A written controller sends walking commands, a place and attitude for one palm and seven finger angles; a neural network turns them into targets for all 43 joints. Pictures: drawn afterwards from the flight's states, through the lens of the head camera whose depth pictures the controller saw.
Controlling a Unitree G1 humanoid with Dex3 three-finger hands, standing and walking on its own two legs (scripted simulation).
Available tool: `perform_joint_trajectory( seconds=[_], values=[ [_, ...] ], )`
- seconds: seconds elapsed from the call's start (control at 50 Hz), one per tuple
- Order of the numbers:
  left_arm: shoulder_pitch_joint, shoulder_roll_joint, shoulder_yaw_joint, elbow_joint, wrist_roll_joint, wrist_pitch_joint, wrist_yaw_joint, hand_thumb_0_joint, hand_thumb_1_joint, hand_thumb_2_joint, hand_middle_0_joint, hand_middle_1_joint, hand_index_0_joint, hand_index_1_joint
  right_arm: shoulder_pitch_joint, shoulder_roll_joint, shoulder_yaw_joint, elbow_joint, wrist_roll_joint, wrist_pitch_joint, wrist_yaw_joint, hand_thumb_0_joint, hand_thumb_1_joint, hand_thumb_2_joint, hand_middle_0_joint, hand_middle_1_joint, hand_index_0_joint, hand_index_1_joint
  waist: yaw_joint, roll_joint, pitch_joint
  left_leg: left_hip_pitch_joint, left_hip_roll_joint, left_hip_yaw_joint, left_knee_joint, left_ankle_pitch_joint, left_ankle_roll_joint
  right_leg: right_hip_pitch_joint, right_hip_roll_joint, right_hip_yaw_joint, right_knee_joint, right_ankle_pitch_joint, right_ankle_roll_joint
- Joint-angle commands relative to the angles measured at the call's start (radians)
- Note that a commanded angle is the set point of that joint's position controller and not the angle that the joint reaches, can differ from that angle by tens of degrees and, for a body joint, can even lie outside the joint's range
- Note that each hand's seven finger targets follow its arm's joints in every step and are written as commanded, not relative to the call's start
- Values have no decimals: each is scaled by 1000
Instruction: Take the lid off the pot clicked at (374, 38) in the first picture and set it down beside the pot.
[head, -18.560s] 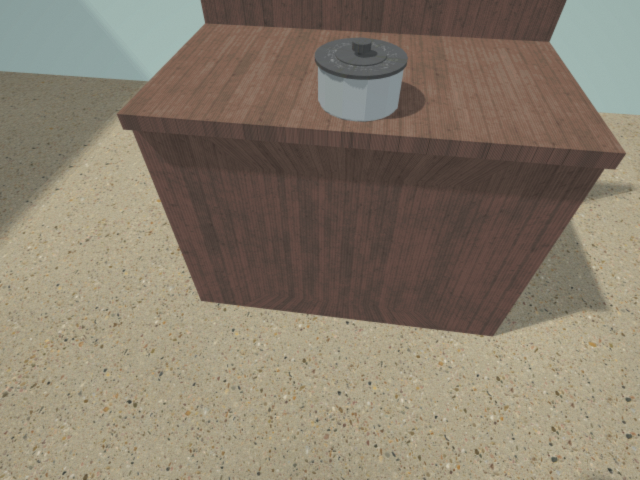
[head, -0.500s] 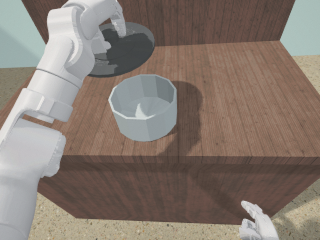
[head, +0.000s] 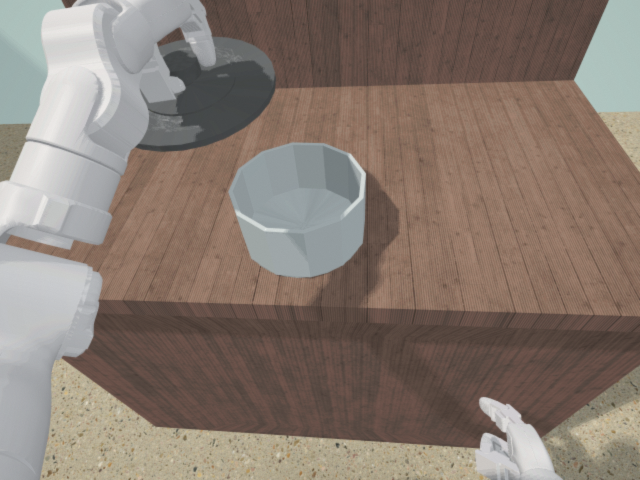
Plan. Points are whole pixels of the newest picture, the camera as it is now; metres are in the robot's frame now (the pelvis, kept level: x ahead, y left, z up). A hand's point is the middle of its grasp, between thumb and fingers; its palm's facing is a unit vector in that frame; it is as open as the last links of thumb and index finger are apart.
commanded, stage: move the lid sideways beside the pot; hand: left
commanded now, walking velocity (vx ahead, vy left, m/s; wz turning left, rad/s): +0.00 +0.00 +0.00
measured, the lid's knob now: (180, 67) +0.48 +0.17 +0.29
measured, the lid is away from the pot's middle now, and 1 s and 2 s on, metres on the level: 0.11 0.25 0.23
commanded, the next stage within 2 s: lower the lid onto the table in 1.12 s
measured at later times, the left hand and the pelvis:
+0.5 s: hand (102, 78) +0.43 +0.24 +0.30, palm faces -0.10 -0.06 -0.99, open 7.2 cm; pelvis +0.00 +0.00 +0.00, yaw +0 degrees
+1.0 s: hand (55, 83) +0.44 +0.30 +0.29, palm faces -0.11 -0.06 -0.99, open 7.2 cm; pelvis +0.00 +0.01 +0.00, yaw +0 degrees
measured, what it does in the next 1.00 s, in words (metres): stands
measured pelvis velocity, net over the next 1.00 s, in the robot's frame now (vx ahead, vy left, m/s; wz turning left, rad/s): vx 0.00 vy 0.01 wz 0.00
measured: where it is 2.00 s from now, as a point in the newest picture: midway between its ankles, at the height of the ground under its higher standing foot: outside the picture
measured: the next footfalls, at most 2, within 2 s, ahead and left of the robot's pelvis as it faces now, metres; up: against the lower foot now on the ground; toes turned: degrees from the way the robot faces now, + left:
none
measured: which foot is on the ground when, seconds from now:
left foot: down 0.00-1.00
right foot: down 0.00-1.00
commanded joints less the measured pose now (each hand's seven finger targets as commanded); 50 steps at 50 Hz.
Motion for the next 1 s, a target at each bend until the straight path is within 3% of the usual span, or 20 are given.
perform_joint_trajectory(
  seconds=[0.0, 0.08, 0.12, 0.14, 0.2, 0.24, 0.28, 0.34, 0.44, 0.48, 0.54, 0.6, 0.64, 0.68, 0.72, 0.78, 0.84, 0.9, 0.94, 0.98],
  values=[
    [-645, 314, 190, -171, 62, -7, 71, 0, 641, 1072, -1024, -985, -877, -916, -108, -116, -51, -153, 2, -43, -12, 0, -900, -900, 200, 300, 200, 300, -2, -91, -444, 275, -42, -7, -2, 184, 52, 17, 84, -41, -47, 278, -89],
    [-646, 305, 169, -151, 63, -17, 63, 0, 641, 1072, -1024, -985, -877, -916, -107, -115, -50, -155, 10, -34, -11, 0, -900, -900, 200, 300, 200, 300, -13, -90, -424, 267, -42, -4, -2, 164, 50, 3, 84, -45, -47, 264, -86],
    [-602, 328, 190, -207, 37, -37, 63, 0, 641, 1072, -1024, -985, -877, -916, -101, -131, -58, -161, 5, -34, -6, 0, -900, -900, 200, 300, 200, 300, -6, -47, -473, 294, -45, -11, 14, 194, 55, 18, 78, -39, -46, 279, -90],
    [-631, 382, 232, -213, 63, -38, 66, 0, 641, 1072, -1024, -985, -877, -916, -92, -122, -55, -164, 3, -35, -8, 0, -900, -900, 200, 300, 200, 300, 1, -52, -496, 291, -45, -2, 2, 194, 52, 37, 88, -36, -44, 276, -87],
    [-619, 332, 183, -94, 62, -29, 49, 0, 641, 1072, -1024, -985, -877, -916, -90, -123, -52, -148, 12, -18, -16, 0, -900, -900, 200, 300, 200, 300, -20, -96, -377, 247, -44, -4, -5, 128, 55, -18, 89, -50, -68, 227, -83],
    [-639, 393, 215, -152, 69, -47, 56, 0, 641, 1072, -1024, -985, -877, -916, -78, -130, -52, -156, 12, -19, -14, 0, -900, -900, 200, 300, 200, 300, -12, -62, -445, 264, -45, -3, -11, 148, 51, 18, 91, -43, -60, 236, -83],
    [-671, 341, 173, -163, 65, -54, 55, 0, 641, 1072, -1024, -985, -877, -916, -92, -118, -53, -162, 13, -24, -18, 0, -900, -900, 200, 300, 200, 300, -22, -36, -435, 279, -48, -8, -1, 137, 53, -9, 91, -48, -55, 218, -87],
    [-647, 423, 227, -126, 75, -68, 56, 0, 641, 1072, -1024, -985, -877, -916, -52, -134, -55, -149, 10, -17, -19, 0, -900, -900, 200, 300, 200, 300, -19, -50, -451, 266, -47, -5, -10, 134, 53, 17, 97, -45, -68, 219, -83],
    [-645, 448, 237, -121, 80, -88, 52, 0, 641, 1072, -1024, -985, -877, -916, -38, -136, -59, -151, 11, -9, -20, 0, -900, -900, 200, 300, 200, 300, -24, -19, -455, 273, -47, -1, -7, 146, 55, 17, 99, -45, -73, 227, -84],
    [-629, 421, 207, -25, 85, -83, 46, 0, 641, 1072, -1024, -985, -877, -916, -36, -138, -57, -137, 19, 2, -25, 0, -900, -900, 200, 300, 200, 300, -38, -54, -369, 235, -42, -4, -13, 98, 54, -21, 96, -55, -82, 194, -83],
    [-687, 446, 213, -146, 81, -111, 52, 0, 641, 1072, -1024, -985, -877, -916, -28, -136, -58, -152, 16, -5, -23, 0, -900, -900, 200, 300, 200, 300, -36, 15, -466, 291, -48, -4, -9, 145, 55, 13, 105, -48, -79, 218, -85],
    [-633, 491, 262, -63, 90, -110, 46, 0, 641, 1072, -1024, -985, -877, -916, -16, -144, -62, -142, 12, 3, -29, 0, -900, -900, 200, 300, 200, 300, -32, -15, -437, 270, -46, -4, 1, 163, 62, 13, 102, -51, -83, 248, -88],
    [-674, 516, 274, -153, 85, -132, 50, 0, 641, 1072, -1024, -985, -877, -916, -7, -145, -64, -150, 12, 1, -22, 0, -900, -900, 200, 300, 200, 300, -28, 18, -499, 299, -47, -6, -1, 201, 58, 39, 106, -47, -76, 268, -87],
    [-627, 486, 263, -94, 87, -127, 47, 0, 641, 1072, -1024, -985, -877, -916, -12, -140, -66, -147, 14, 0, -25, 0, -900, -900, 200, 300, 200, 300, -34, 6, -450, 289, -45, -6, 11, 207, 60, 8, 103, -53, -73, 273, -91],
    [-525, 568, 327, -47, 76, -130, 39, 0, 641, 1072, -1024, -985, -877, -916, 16, -172, -73, -138, 10, 19, -16, 0, -900, -900, 200, 300, 200, 300, -21, -6, -442, 262, -40, -6, 14, 230, 60, 29, 95, -49, -80, 301, -93],
    [-608, 514, 278, -122, 85, -133, 37, 0, 641, 1072, -1024, -985, -877, -916, -12, -146, -69, -162, 21, 24, -17, 0, -900, -900, 200, 300, 200, 300, -30, -1, -440, 279, -41, -5, 11, 239, 60, 15, 101, -56, -72, 293, -89],
    [-562, 583, 337, -157, 91, -142, 36, 0, 641, 1072, -1024, -985, -877, -916, 4, -154, -71, -167, 15, 33, -10, 0, -900, -900, 200, 300, 200, 300, -20, 7, -494, 298, -41, -4, 21, 305, 62, 43, 107, -51, -70, 329, -88],
    [-521, 550, 304, -37, 92, -125, 21, 0, 641, 1072, -1024, -985, -877, -916, 6, -158, -69, -152, 19, 53, -18, 0, -900, -900, 200, 300, 200, 300, -33, -31, -389, 245, -38, -2, 11, 212, 63, -3, 105, -64, -90, 278, -84],
    [-592, 578, 309, -151, 88, -145, 30, 0, 641, 1072, -1024, -985, -877, -916, 2, -157, -68, -163, 21, 50, -14, 0, -900, -900, 200, 300, 200, 300, -29, 25, -471, 294, -39, -5, 9, 246, 60, 19, 111, -60, -79, 273, -86],
    [-614, 544, 286, -150, 90, -147, 35, 0, 641, 1072, -1024, -985, -877, -916, -6, -147, -68, -161, 22, 40, -23, 0, -900, -900, 200, 300, 200, 300, -40, 53, -462, 318, -37, -13, 25, 264, 61, -12, 109, -62, -74, 269, -91]
  ],
)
